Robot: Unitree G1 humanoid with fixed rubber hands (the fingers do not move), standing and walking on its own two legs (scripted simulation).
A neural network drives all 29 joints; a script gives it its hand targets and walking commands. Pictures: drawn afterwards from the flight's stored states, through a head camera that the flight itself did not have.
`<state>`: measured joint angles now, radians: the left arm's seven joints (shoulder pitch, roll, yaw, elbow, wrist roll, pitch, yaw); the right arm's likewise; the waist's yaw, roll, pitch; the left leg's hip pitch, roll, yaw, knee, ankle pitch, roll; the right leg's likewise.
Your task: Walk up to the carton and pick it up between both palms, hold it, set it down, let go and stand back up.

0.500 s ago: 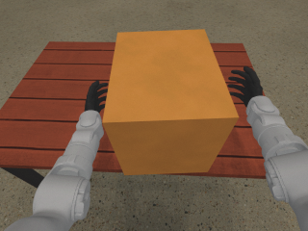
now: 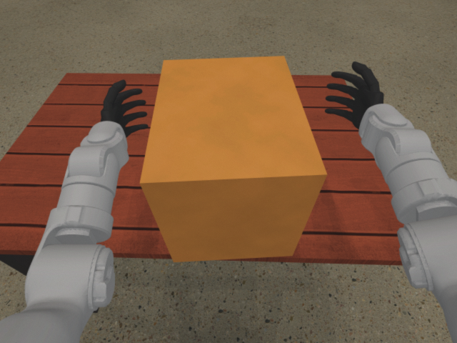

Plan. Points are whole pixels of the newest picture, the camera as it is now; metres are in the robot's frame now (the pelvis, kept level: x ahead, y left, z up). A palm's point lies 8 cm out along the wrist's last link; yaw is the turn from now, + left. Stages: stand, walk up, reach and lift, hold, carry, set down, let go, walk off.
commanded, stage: set down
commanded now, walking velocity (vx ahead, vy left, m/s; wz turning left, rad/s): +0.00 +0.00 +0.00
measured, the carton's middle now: (228, 159) +0.45 +0.07 +0.06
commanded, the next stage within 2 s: none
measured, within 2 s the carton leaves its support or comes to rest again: neither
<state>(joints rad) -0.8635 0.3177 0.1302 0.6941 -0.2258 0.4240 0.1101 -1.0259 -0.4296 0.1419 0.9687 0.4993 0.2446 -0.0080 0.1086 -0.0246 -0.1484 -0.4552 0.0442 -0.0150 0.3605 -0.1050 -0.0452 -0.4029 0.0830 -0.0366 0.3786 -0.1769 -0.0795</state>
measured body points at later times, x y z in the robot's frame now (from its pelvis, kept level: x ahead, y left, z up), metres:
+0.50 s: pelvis +0.01 +0.01 +0.01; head +0.02 +0.01 +0.46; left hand +0.39 +0.28 +0.17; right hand +0.45 -0.18 +0.17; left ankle +0.03 +0.15 -0.74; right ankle -0.01 -0.06 -0.74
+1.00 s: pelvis -0.01 +0.02 +0.00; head +0.00 +0.02 +0.45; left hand +0.33 +0.26 +0.12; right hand +0.38 -0.19 +0.13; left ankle +0.03 +0.15 -0.74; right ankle -0.01 -0.06 -0.74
